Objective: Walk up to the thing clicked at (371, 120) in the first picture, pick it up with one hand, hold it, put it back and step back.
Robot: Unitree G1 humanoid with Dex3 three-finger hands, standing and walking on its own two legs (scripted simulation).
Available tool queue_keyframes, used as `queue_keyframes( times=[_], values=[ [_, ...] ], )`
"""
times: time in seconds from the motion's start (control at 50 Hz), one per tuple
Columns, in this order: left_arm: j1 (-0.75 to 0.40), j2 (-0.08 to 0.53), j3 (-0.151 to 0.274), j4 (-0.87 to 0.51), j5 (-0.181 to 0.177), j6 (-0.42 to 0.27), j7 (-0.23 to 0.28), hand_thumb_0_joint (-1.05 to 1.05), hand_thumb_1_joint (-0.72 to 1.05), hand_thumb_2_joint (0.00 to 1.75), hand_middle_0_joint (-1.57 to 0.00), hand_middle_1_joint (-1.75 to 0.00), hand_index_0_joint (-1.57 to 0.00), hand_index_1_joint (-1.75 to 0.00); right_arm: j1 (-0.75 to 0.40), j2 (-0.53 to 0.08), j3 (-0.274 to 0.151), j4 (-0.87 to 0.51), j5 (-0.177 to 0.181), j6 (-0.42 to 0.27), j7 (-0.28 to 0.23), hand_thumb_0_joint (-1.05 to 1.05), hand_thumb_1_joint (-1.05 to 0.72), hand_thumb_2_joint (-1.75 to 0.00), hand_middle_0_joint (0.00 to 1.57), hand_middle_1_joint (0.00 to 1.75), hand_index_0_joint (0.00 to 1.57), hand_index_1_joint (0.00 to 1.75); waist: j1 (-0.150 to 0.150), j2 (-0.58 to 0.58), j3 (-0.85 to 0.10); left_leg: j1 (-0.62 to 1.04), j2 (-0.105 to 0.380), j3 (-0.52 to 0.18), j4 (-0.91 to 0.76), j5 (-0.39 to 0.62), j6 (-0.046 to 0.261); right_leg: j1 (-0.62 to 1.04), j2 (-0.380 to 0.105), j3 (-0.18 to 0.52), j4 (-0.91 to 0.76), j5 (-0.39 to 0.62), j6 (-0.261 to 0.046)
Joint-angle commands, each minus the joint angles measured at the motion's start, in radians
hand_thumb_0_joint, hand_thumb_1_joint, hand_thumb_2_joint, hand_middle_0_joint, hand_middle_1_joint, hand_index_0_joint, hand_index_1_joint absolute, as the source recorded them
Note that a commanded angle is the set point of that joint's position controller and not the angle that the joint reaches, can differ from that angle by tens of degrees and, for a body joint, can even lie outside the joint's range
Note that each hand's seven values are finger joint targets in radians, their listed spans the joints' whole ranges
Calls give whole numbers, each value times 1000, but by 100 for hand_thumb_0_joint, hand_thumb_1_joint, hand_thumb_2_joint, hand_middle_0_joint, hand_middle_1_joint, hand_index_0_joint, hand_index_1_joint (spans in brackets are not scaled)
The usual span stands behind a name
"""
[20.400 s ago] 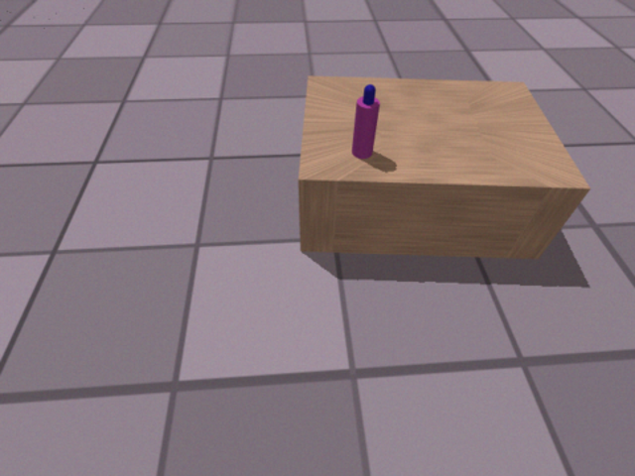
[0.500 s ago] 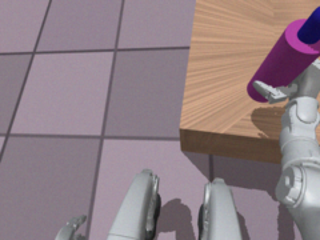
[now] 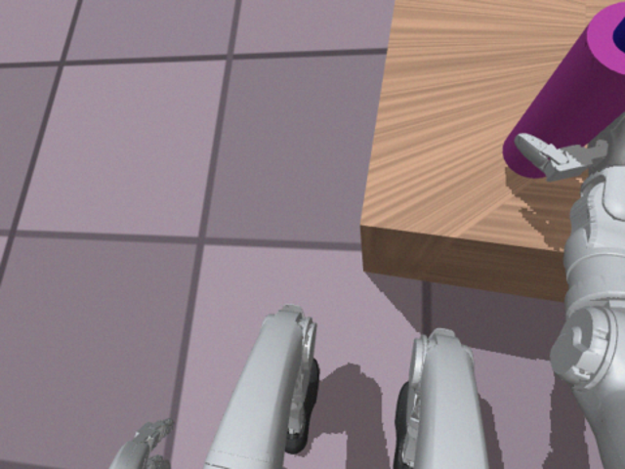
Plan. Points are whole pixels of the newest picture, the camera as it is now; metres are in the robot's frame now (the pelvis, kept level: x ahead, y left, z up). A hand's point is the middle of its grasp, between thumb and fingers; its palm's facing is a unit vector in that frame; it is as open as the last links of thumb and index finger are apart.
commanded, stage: lower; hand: right
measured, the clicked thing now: (587, 91) +0.53 -0.21 +0.04
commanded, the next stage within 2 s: loosen in 0.24 s
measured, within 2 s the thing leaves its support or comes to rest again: rests again in 1.54 s
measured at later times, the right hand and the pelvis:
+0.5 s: hand (552, 131) +0.53 -0.21 -0.05, palm faces +0.21 +0.98 -0.03, open 10.5 cm; pelvis -0.01 +0.00 -0.05, yaw +0 degrees
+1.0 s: hand (554, 132) +0.54 -0.22 -0.05, palm faces +0.21 +0.98 -0.03, open 10.3 cm; pelvis -0.01 +0.00 -0.05, yaw +0 degrees
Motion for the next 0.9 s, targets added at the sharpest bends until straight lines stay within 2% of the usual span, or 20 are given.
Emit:
queue_keyframes(
  times=[0.0,0.08,0.2,0.24,0.28,0.32,0.4,0.42,0.44,0.46,0.52,0.56,0.6,0.62,0.64,0.7,0.8,0.82,0.84,0.88],
  values=[
    [178,204,73,-44,2,0,7,0,89,91,-19,-30,-19,-30,-555,-304,-36,-369,35,-127,-11,0,-17,-134,129,145,133,145,-17,-261,-807,351,-20,-8,-134,308,53,561,9,24,-178,397,-9],
    [193,218,80,-23,3,7,10,0,89,91,-19,-30,-19,-30,-581,-327,-45,-388,31,-114,-19,0,-14,-136,129,148,134,148,-13,-287,-807,284,-17,0,-99,292,55,574,6,29,-151,402,-3],
    [183,212,77,-21,-2,10,13,0,90,90,-20,-30,-19,-30,-575,-250,12,-322,29,-81,-4,0,-14,-141,132,152,138,152,16,-241,-756,270,-13,-3,-77,279,51,454,12,14,-104,335,-11],
    [191,217,75,-19,-5,11,14,0,90,90,-20,-30,-20,-30,-588,-319,-29,-311,22,-74,-10,0,-14,-140,132,152,137,152,8,-240,-728,251,-12,-1,-72,238,52,414,14,14,-110,290,-11],
    [179,211,71,-28,-5,9,11,0,91,89,-20,-30,-20,-30,-556,-255,6,-254,22,-64,-4,0,-17,-139,132,151,137,151,16,-198,-689,236,-13,2,-68,206,50,355,16,14,-104,236,-16],
    [182,215,66,-35,-7,11,12,0,91,89,-20,-30,-20,-29,-594,-329,-36,-303,20,-67,-6,0,-14,-139,132,151,137,151,1,-223,-730,258,-10,-5,-59,212,49,349,19,6,-95,235,-17],
    [183,218,71,-57,-14,14,15,0,95,86,-20,-31,-22,-29,-605,-375,-71,-375,26,-59,-10,0,7,-110,120,124,124,124,-20,-219,-801,304,-9,-10,-58,212,45,352,19,-5,-88,223,-21],
    [183,219,73,-55,-13,15,17,0,95,86,-20,-30,-21,-29,-599,-352,-48,-375,26,-53,-9,0,9,-102,118,118,122,118,-16,-241,-817,322,-8,-13,-59,228,43,365,20,-7,-86,237,-20],
    [194,216,72,-58,-16,19,19,0,95,86,-20,-30,-21,-29,-629,-393,-83,-425,27,-52,-17,0,11,-94,116,112,119,113,-18,-229,-839,337,-9,-13,-64,246,41,377,19,-7,-87,253,-22],
    [193,218,74,-56,-17,19,20,0,95,86,-20,-31,-21,-29,-568,-343,-55,-354,24,-36,-16,0,14,-87,115,109,117,109,-11,-208,-820,339,-11,-8,-63,243,42,378,17,-4,-94,255,-20],
    [193,200,66,-53,-19,20,22,0,95,86,-20,-30,-21,-29,-615,-359,-52,-436,24,-37,-22,0,24,-71,111,97,113,97,-17,-235,-808,312,-11,-10,-60,259,45,388,14,-4,-96,274,-19],
    [200,217,78,-45,-18,21,24,0,95,87,-19,-31,-21,-29,-569,-315,-34,-402,23,-22,-17,0,30,-60,109,89,111,89,-1,-241,-778,264,-11,0,-50,258,49,429,12,4,-92,298,-13],
    [197,219,79,-32,-16,18,23,0,90,90,-19,-30,-19,-29,-585,-270,4,-389,26,-21,-6,0,26,-72,109,95,111,95,13,-256,-744,217,-10,4,-47,236,53,425,12,15,-91,289,-12],
    [198,212,76,-38,-18,19,25,0,90,90,-19,-29,-19,-29,-586,-318,-21,-400,20,-23,-9,0,19,-79,113,103,117,103,0,-252,-738,221,-10,3,-43,236,55,406,11,13,-91,284,-12],
    [192,213,75,-31,-18,18,26,0,90,90,-19,-29,-19,-30,-541,-261,15,-319,20,-15,0,0,16,-83,116,107,119,107,21,-214,-696,221,-9,3,-50,228,51,373,12,10,-78,260,-18],
    [194,216,74,-28,-15,14,23,0,89,90,-20,-30,-20,-30,-553,-287,-14,-340,37,-26,10,0,6,-96,118,116,122,116,7,-210,-682,213,-6,-2,-28,245,53,326,14,5,-58,270,-19],
    [200,221,74,-55,-16,19,16,0,94,87,-20,-31,-21,-29,-581,-355,-62,-421,38,-33,-3,0,13,-68,110,93,111,93,-31,-277,-784,225,-5,3,-5,271,56,422,12,12,-71,347,-7],
    [206,231,80,-45,-13,24,14,0,94,87,-20,-31,-21,-29,-545,-304,-34,-376,32,-26,-1,0,13,-64,110,89,110,90,-18,-266,-781,211,-7,9,0,284,56,460,9,16,-67,379,-4],
    [204,226,80,-51,-10,25,13,0,92,88,-20,-31,-21,-30,-565,-300,-28,-418,28,-29,-2,0,12,-69,102,88,102,88,-16,-280,-804,214,-7,8,3,297,57,473,9,16,-61,394,-4],
    [208,223,79,-51,-10,28,13,0,89,90,-19,-30,-19,-30,-577,-312,-33,-408,20,-25,-11,0,1,-83,114,104,116,104,-13,-262,-822,241,-8,5,-1,302,54,453,11,12,-55,383,-7]
  ],
)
